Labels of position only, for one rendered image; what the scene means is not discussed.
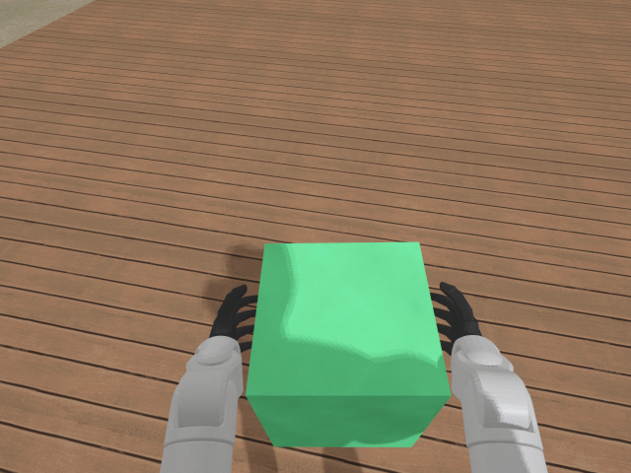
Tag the robot left forearm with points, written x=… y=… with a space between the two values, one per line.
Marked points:
x=201 y=427

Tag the robot right hand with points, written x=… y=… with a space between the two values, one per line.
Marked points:
x=459 y=317

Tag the robot left hand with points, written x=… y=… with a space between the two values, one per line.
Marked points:
x=228 y=319

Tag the carton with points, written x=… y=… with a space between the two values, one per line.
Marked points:
x=345 y=349

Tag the robot right forearm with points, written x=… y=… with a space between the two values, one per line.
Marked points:
x=500 y=427

